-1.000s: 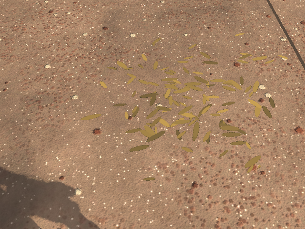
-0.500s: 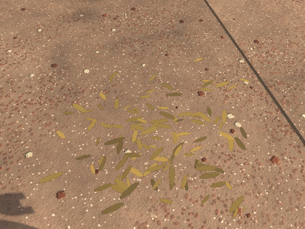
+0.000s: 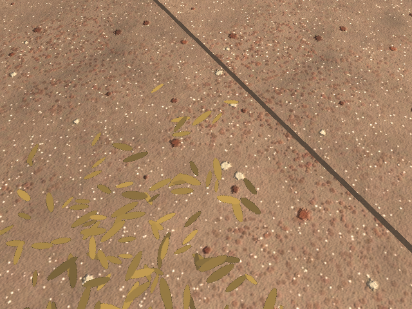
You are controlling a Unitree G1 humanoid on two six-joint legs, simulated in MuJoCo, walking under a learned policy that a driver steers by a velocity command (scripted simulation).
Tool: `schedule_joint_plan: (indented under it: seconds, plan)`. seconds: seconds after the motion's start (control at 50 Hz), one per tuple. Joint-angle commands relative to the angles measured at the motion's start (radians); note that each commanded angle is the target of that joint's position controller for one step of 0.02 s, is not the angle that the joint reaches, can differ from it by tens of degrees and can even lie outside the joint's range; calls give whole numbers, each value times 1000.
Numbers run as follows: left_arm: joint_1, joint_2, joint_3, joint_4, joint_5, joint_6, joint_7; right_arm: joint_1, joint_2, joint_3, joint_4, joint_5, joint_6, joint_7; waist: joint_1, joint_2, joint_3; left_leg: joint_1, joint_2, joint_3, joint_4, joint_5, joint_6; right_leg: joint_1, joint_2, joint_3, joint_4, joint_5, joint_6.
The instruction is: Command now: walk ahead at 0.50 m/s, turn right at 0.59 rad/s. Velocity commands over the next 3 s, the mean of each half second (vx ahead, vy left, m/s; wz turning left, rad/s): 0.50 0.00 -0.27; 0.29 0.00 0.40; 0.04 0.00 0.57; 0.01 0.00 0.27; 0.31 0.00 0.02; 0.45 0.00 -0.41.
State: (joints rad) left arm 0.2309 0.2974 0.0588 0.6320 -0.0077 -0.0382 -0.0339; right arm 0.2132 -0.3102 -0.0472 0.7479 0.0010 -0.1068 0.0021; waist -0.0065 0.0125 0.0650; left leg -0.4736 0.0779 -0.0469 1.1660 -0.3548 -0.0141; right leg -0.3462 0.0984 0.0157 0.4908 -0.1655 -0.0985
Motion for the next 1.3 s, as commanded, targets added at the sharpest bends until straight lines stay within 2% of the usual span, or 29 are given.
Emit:
schedule_joint_plan:
  seconds: [0.02,0.14,0.22,0.28,0.32,0.34,0.36,0.38,0.4,0.44,0.46,0.52,0.62,0.7,0.78,0.8,0.82,0.84,0.86,0.88,0.9,0.94,1.04,1.14,1.22,1.24,1.26,1.28,1.3]
  plan:
    - [-16,134,39,-71,5,-26,14,39,-114,-33,-61,-17,2,-6,-22,-58,-118,-138,41,-26,-74,70,-28,157,-263,343,-257,222,-207]
    - [64,142,39,-7,-6,-24,41,-154,-41,-1,-100,-15,3,7,54,-81,-66,-66,-13,5,-491,448,-59,75,-185,201,-264,151,-133]
    - [138,154,40,44,-13,-23,39,-246,-67,-5,-129,4,-10,26,95,-90,-33,-57,-31,-7,-615,472,-27,165,-244,262,-229,75,-124]
    - [152,158,42,68,-9,-13,41,-228,-94,-17,-137,3,-17,33,75,-115,-26,-47,-40,-7,-662,344,18,269,-294,319,-167,144,-105]
    - [132,147,39,70,-9,-5,41,-115,-117,-33,-110,-1,-21,27,10,-121,-71,110,-72,37,-718,298,63,287,-259,300,-52,341,-75]
    - [129,113,24,62,-1,-5,39,12,-154,-49,-87,-11,-25,21,-49,-89,-185,322,-9,-14,-690,336,113,232,-203,250,133,376,-44]
    - [208,60,4,44,-2,-14,41,151,-236,-71,-71,-25,-24,18,-65,82,-351,695,189,-317,-677,283,240,-58,-81,151,467,148,28]
    - [269,40,-6,50,-11,-27,42,229,-222,-74,-29,-5,-11,31,-63,287,-408,836,304,-671,-824,24,318,-301,-1,133,696,-406,71]
    - [178,127,12,44,-21,-31,39,209,-148,-50,-29,19,-8,33,-84,175,-284,763,283,-666,-871,-150,284,-409,-59,170,777,-379,67]
    - [21,137,16,5,-4,-41,37,89,-110,-32,-50,5,9,30,-59,49,-87,512,202,-456,-915,-13,249,-421,-139,85,716,-221,67]
    - [10,122,19,1,8,-46,36,63,-96,-26,-56,-3,11,30,-33,50,-55,433,167,-403,-935,86,248,-385,-166,82,655,-171,71]
    - [41,75,12,7,15,-47,34,53,-89,-23,-55,3,9,24,7,91,-77,356,110,-305,-972,272,260,-296,-179,58,532,-128,102]
    - [-130,31,-7,-30,19,-56,31,104,-139,-42,-22,16,25,-4,-32,70,-40,278,57,-188,-973,431,236,-222,-138,36,191,110,150]
    - [-223,46,0,-49,13,-67,19,184,-154,-53,8,24,61,-22,-58,84,-70,293,42,-194,-854,588,190,-113,-65,38,51,223,148]
    - [-135,97,25,-26,19,-71,21,117,-141,-57,-29,28,83,-39,23,102,-119,310,23,-278,-680,529,120,62,-79,64,-82,251,93]
    - [-68,132,35,-18,33,-75,30,109,-104,-47,-52,20,81,-37,52,63,-191,254,-36,-253,-547,456,83,223,-158,101,-99,380,51]
    - [25,199,47,-18,50,-66,43,157,-39,-27,-77,-7,77,-34,56,-136,-328,71,-128,-162,-263,22,31,499,-391,283,-9,772,-32]
    - [35,183,42,-12,37,-41,39,346,-30,-14,-64,11,77,-29,-2,-341,-475,-110,-177,-108,-28,-428,-5,668,-593,537,9,786,-197]
    - [1,134,36,-22,18,-22,36,346,-120,-37,-38,25,90,-30,7,-228,-426,-159,-106,-111,76,-336,-30,567,-555,543,-57,527,-188]
    - [-43,84,21,-31,15,-11,40,235,-150,-51,-55,30,109,-36,25,-152,-305,-199,-81,-71,110,-259,-49,466,-483,420,-89,376,-147]
    - [-101,68,12,-25,18,-3,40,190,-145,-56,-61,27,130,-43,9,-105,-225,-191,-53,-53,91,-207,-65,342,-431,329,-125,300,-126]
    - [-173,89,18,-14,33,5,41,181,-116,-57,-77,17,163,-50,-27,-154,-141,-87,-29,-21,48,-126,-80,129,-367,200,-200,218,-120]
    - [-192,110,33,23,26,3,54,108,-63,-42,-128,7,164,-35,-16,-139,-157,4,1,16,-181,-5,-65,112,-379,64,-232,263,-151]
    - [-183,162,50,51,8,23,48,42,-93,-45,-170,11,169,-5,1,-143,-156,101,-6,61,-373,35,-22,143,-418,17,-213,206,-132]
    - [-135,137,47,97,-17,38,45,98,-128,-68,-158,1,169,0,-33,-73,-146,305,-55,69,-682,215,67,83,-356,-76,-19,33,8]
    - [-102,78,32,97,12,42,41,114,-227,-94,-171,0,165,-16,-9,178,-128,408,134,-210,-804,487,147,-92,-239,-189,249,-194,112]
    - [-159,81,29,41,34,40,50,83,-308,-102,-209,-21,153,-18,-19,330,-107,406,321,-490,-840,588,343,-325,-92,-126,480,-491,172]
    - [-220,123,43,37,26,40,56,97,-252,-90,-206,-37,131,-11,-68,203,-147,377,288,-457,-856,529,365,-333,-104,8,620,-485,161]
    - [-206,130,49,42,8,43,59,61,-226,-80,-201,-32,114,-9,-35,166,-136,364,233,-373,-847,486,312,-334,-121,38,648,-398,145]
